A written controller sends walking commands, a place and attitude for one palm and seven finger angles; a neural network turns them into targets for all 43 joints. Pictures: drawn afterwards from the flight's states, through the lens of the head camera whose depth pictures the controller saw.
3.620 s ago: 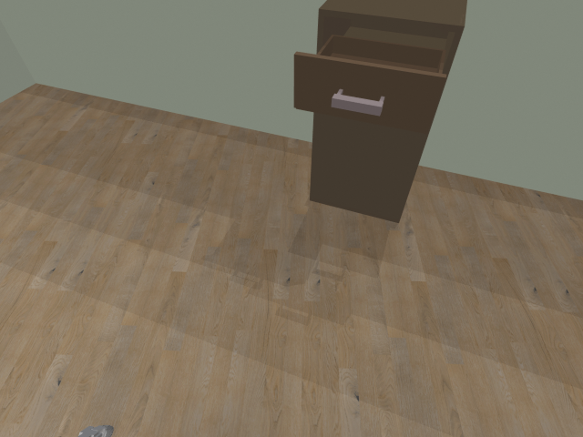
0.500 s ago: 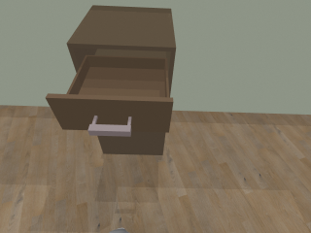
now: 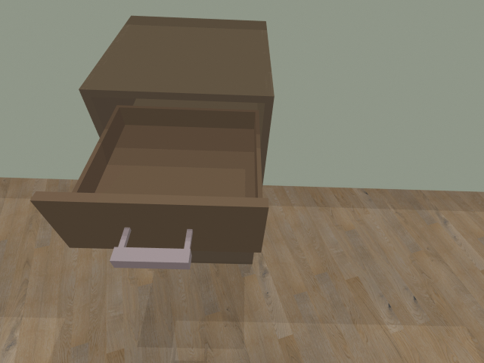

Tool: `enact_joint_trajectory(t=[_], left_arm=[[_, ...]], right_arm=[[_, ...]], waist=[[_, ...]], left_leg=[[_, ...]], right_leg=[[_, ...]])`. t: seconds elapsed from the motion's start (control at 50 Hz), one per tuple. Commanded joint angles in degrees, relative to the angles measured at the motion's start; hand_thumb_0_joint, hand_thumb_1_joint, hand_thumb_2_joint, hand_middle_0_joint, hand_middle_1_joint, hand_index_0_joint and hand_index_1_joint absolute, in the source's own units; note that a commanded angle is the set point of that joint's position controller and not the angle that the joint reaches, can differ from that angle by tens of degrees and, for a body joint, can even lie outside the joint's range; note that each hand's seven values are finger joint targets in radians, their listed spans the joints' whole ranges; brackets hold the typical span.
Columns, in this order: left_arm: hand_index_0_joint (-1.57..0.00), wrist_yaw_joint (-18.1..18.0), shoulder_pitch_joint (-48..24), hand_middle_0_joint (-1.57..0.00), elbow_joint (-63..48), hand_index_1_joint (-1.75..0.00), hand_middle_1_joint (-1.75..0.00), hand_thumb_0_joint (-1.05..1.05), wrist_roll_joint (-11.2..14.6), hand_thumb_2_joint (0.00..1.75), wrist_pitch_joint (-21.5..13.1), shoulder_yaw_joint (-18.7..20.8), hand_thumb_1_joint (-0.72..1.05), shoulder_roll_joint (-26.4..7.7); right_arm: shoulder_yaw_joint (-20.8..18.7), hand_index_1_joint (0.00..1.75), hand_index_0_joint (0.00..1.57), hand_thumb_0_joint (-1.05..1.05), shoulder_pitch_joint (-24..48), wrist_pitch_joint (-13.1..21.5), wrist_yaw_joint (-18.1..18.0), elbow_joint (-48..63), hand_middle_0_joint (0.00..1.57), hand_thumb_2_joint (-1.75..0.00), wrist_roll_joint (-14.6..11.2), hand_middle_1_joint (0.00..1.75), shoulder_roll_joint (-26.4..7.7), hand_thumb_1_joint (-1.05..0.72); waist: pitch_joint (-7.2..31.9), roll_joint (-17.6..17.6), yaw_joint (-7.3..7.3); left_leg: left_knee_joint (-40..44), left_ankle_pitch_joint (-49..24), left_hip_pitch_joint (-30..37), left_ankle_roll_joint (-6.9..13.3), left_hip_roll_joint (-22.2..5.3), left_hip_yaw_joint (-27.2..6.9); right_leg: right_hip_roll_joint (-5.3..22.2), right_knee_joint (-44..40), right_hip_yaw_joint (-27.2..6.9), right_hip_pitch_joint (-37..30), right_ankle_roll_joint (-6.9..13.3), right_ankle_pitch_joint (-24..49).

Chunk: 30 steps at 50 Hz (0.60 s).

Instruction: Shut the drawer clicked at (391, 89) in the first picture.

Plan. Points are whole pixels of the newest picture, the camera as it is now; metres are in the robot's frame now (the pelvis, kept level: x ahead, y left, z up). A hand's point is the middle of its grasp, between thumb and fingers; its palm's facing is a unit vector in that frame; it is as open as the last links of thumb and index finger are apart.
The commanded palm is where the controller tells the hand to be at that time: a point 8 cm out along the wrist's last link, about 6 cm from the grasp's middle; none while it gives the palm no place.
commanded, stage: come to a stop and stand still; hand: left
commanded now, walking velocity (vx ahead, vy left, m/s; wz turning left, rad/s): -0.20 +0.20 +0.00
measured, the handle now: (155, 246) +0.31 +0.18 +0.00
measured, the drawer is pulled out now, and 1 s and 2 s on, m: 0.30 0.30 0.30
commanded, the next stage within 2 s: look again from close up in 1.16 s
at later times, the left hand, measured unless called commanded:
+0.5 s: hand out of the picture -0.01 +0.22 -0.17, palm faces +0.10 -0.98 -0.15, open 7.4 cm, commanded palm none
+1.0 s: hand out of the picture -0.04 +0.18 -0.17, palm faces +0.01 -0.97 -0.22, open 7.3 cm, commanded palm none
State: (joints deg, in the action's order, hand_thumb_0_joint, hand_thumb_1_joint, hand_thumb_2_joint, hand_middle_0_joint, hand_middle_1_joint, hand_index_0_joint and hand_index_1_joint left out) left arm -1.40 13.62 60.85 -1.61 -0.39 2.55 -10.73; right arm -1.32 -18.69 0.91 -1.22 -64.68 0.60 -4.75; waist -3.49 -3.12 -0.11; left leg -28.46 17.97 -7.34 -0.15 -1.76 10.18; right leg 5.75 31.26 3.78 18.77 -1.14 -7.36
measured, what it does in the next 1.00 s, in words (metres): steps on the spot: left foot, then right foot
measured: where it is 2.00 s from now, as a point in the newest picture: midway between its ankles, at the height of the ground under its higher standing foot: outside the picture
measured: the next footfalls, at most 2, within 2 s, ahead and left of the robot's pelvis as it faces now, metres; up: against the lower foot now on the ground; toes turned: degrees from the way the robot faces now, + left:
left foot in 0.34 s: +0.02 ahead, +0.11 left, +0.00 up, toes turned +3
right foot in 0.76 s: -0.02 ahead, -0.10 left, +0.00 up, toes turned -1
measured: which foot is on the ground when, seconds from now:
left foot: down 0.00-0.04, up 0.06-0.32, down 0.34-1.00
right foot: down 0.00-0.34, up 0.36-0.74, down 0.76-1.00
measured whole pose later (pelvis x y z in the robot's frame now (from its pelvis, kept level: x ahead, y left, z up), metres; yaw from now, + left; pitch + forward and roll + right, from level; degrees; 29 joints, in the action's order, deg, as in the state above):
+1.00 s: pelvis -0.05 +0.00 +0.00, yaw +1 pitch -1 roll +0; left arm -2.2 16.3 63.0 -0.9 -1.6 -0.5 -8.2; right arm 0.2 -18.1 0.6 -1.0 -62.6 0.6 -8.0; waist -1.1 2.1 -1.7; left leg -29.8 17.4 -11.2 -0.6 -1.7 2.5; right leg -0.6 29.7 2.7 10.9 1.8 -17.7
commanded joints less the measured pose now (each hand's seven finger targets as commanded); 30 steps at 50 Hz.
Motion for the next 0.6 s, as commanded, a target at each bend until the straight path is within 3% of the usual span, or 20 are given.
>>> enact_joint_trajectory(t=[0.0, 0.02, 0.04, 0.06, 0.1, 0.12, 0.22, 0.26, 0.28, 0.3, 0.32, 0.34, 0.36, 0.38, 0.4, 0.44, 0.52, 0.58], left_arm=[[-0.2, -1.0, 6.5, -0.2, -1.2, -0.3, -0.3, 0.0, 0.3, 0.9, -0.3, 1.2, 0.9, -9.3], [-0.2, -1.1, 6.7, -0.2, -1.4, -0.3, -0.3, 0.0, 0.3, 0.9, -0.6, 1.9, 0.9, -10.3], [-0.2, -1.4, 6.0, -0.2, -1.7, -0.3, -0.3, 0.0, 0.4, 0.9, -0.4, 1.9, 0.9, -9.3], [-0.2, -1.8, 5.0, -0.2, -2.2, -0.3, -0.3, 0.0, 0.2, 0.9, 0.0, 2.1, 0.9, -8.6], [-0.2, -2.1, 2.6, -0.2, -3.8, -0.3, -0.3, 0.0, -0.1, 0.9, 0.4, 2.5, 0.9, -8.5], [-0.2, -2.1, 1.9, -0.2, -4.4, -0.3, -0.3, 0.0, -0.1, 0.9, 0.5, 2.6, 0.9, -8.7], [-0.2, -1.8, -0.3, -0.2, -6.8, -0.3, -0.3, 0.0, -0.8, 0.9, 1.3, 3.3, 0.9, -9.3], [-0.2, -1.6, -1.8, -0.2, -6.9, -0.3, -0.3, 0.0, -0.6, 0.9, 1.8, 3.1, 0.9, -9.3], [-0.2, -1.4, -2.8, -0.2, -6.9, -0.3, -0.3, 0.0, -0.3, 0.9, 2.2, 2.9, 0.9, -8.6], [-0.2, -1.1, -2.7, -0.2, -6.9, -0.3, -0.3, 0.0, 0.3, 0.9, 2.6, 2.1, 0.9, -5.9], [-0.2, -0.6, -1.9, -0.2, -7.5, -0.3, -0.3, 0.0, 1.1, 0.9, 2.8, 1.3, 0.9, -1.8], [-0.2, -0.4, -3.5, -0.2, -7.7, -0.3, -0.3, 0.0, 0.8, 0.9, 2.9, 1.3, 0.9, -1.5], [-0.2, -0.3, -3.4, -0.2, -7.6, -0.3, -0.3, 0.0, 0.0, 0.9, 3.0, 1.6, 0.9, -2.6], [-0.2, 0.2, -1.2, -0.2, -5.8, -0.3, -0.3, 0.0, -0.2, 0.9, 2.6, 2.0, 0.9, -3.2], [-0.2, 0.6, 2.2, -0.2, -4.4, -0.3, -0.3, 0.0, -0.3, 0.9, 2.1, 2.0, 0.9, -2.7], [-0.2, 0.9, 3.3, -0.2, -2.9, -0.3, -0.3, 0.0, -0.1, 0.9, 1.3, 1.4, 0.9, -2.2], [-0.2, 0.5, 2.1, -0.2, -2.3, -0.3, -0.3, 0.0, 0.4, 0.9, 0.8, 0.7, 0.9, -1.7], [-0.2, 0.2, 0.9, -0.2, -1.7, -0.3, -0.3, 0.0, 0.7, 0.9, 1.3, 0.2, 0.9, -0.9]], right_arm=[[-2.2, 0.3, 0.2, 0.0, -4.8, -1.3, -0.2, 2.9, 0.2, -0.9, -0.5, 0.3, -4.6, -0.9], [-2.5, 0.3, 0.2, 0.0, -5.0, -2.2, -0.4, 3.1, 0.2, -0.9, -0.3, 0.3, -5.0, -0.9], [-3.0, 0.3, 0.2, 0.0, -3.8, -2.7, -0.5, 3.8, 0.2, -0.9, -0.2, 0.3, -6.5, -0.9], [-3.2, 0.3, 0.2, 0.0, -2.9, -3.0, -0.6, 4.3, 0.2, -0.9, -0.3, 0.3, -6.7, -0.9], [-3.3, 0.3, 0.2, 0.0, -1.3, -3.3, -0.3, 4.8, 0.2, -0.9, 0.0, 0.3, -6.5, -0.9], [-3.3, 0.3, 0.2, 0.0, -1.2, -3.5, -0.1, 5.3, 0.2, -0.9, 0.1, 0.3, -6.7, -0.9], [-2.8, 0.3, 0.2, 0.0, -1.5, -3.0, 0.6, 6.6, 0.2, -0.9, 0.2, 0.3, -6.1, -0.9], [-2.4, 0.3, 0.2, 0.0, -5.3, -2.4, 0.6, 5.6, 0.2, -0.9, 0.1, 0.3, -5.6, -0.9], [-2.1, 0.3, 0.2, 0.0, -8.9, -2.1, 0.5, 4.3, 0.2, -0.9, 0.3, 0.3, -5.5, -0.9], [-2.0, 0.3, 0.2, 0.0, -9.8, -1.7, 0.4, 3.8, 0.2, -0.9, 0.6, 0.3, -6.7, -0.9], [-2.3, 0.3, 0.2, 0.0, -7.5, -1.1, 0.2, 5.1, 0.2, -0.9, 1.5, 0.3, -10.0, -0.9], [-2.5, 0.3, 0.2, 0.0, -1.4, -0.9, -0.5, 7.6, 0.2, -0.9, 1.6, 0.3, -12.7, -0.9], [-2.4, 0.3, 0.2, 0.0, 0.9, -0.5, -0.8, 8.2, 0.2, -0.9, 1.7, 0.3, -13.2, -0.9], [-1.8, 0.3, 0.2, 0.0, 3.4, -0.1, -1.0, 8.1, 0.2, -0.9, 1.4, 0.3, -11.4, -0.9], [-1.4, 0.3, 0.2, 0.0, 4.5, 0.4, -1.2, 8.3, 0.2, -0.9, 1.1, 0.3, -10.6, -0.9], [-1.4, 0.3, 0.2, 0.0, 1.0, 1.2, -1.5, 7.1, 0.2, -0.9, 0.8, 0.3, -10.3, -0.9], [-1.0, 0.3, 0.2, 0.0, -5.5, 1.9, -2.3, 3.6, 0.2, -0.9, 0.8, 0.3, -9.2, -0.9], [-1.1, 0.3, 0.2, 0.0, -7.0, 1.3, -2.7, 1.8, 0.2, -0.9, 0.9, 0.3, -9.5, -0.9]], waist=[[2.9, -3.3, 0.16], [7.1, -13.2, 0.83], [7.8, -15.2, 1.85], [6.9, -12.0, 1.71], [6.7, -5.3, 1.46], [7.0, -5.8, 1.24], [6.3, -8.9, 1.41], [6.3, -8.3, -0.33], [5.9, -6.0, -2.14], [3.3, 1.7, -2.49], [-0.5, 16.9, -1.88], [-5.8, 20.5, -1.19], [-6.9, 19.9, -0.33], [-6.7, 13.9, 1.27], [-4.9, 10.4, 2.38], [-2.3, 8.3, 0.82], [0.7, 10.5, -1.34], [1.2, 10.1, -2.18]], left_leg=[[-5.4, 5.9, -10.1, -0.8, -1.0, -2.5], [-13.9, 12.5, -9.1, -1.3, -0.3, -2.6], [-21.6, 15.5, -10.8, -1.0, -0.2, -5.9], [-26.6, 15.7, -12.5, -0.9, -0.3, -7.6], [-33.1, 12.0, -15.3, -1.2, 0.2, -9.9], [-33.1, 10.8, -15.6, -1.4, 0.2, -10.0], [-19.2, 9.7, -10.8, -1.0, 0.3, -7.9], [-6.8, 6.1, -3.6, -0.6, 1.1, -5.8], [1.5, 1.8, 2.6, -0.1, 2.1, -4.6], [9.6, 5.1, 2.0, 0.7, -0.5, -9.8], [20.4, 19.5, -7.2, 3.9, -10.9, -25.3], [27.0, 25.7, -18.2, 6.7, -16.8, -32.6], [27.2, 23.1, -20.5, 7.5, -17.7, -34.2], [25.4, 18.8, -18.4, 7.3, -15.1, -29.3], [22.7, 12.8, -13.4, 7.0, -12.9, -24.6], [19.8, 0.9, -4.2, 6.8, -10.7, -19.5], [14.7, -26.9, 7.0, 8.3, -12.9, -18.4], [11.5, -39.7, 8.0, 9.3, -14.2, -17.9]], right_leg=[[14.6, -7.0, -13.1, -9.4, 7.5, 30.9], [15.9, -10.1, -15.3, -9.7, 9.9, 32.4], [16.8, -11.2, -16.3, -9.4, 11.7, 33.2], [17.5, -11.0, -16.5, -8.7, 13.6, 33.0], [15.2, -10.2, -12.9, -7.6, 13.1, 27.2], [14.5, -10.7, -11.7, -7.1, 12.3, 23.5], [12.3, -16.0, -12.3, -2.9, 10.6, -4.6], [10.2, -16.3, -11.6, 2.0, 8.5, -15.8], [8.1, -14.8, -10.1, 6.2, 5.9, -20.9], [3.7, -8.1, -6.8, 9.4, 3.2, -23.8], [-3.0, 3.7, -1.4, 11.0, 0.2, -20.0], [-4.5, 12.9, -2.4, 10.3, -0.2, -16.1], [-3.7, 18.7, -7.0, 10.0, 0.4, -14.8], [-3.9, 22.7, -8.1, 10.2, 0.5, -11.7], [-4.7, 25.3, -6.8, 11.2, 0.2, -10.0], [-4.7, 25.3, -5.6, 13.3, -0.3, -8.3], [-3.8, 19.5, -4.6, 13.1, -0.7, -11.9], [-3.4, 13.7, -3.5, 8.4, -0.6, -15.4]])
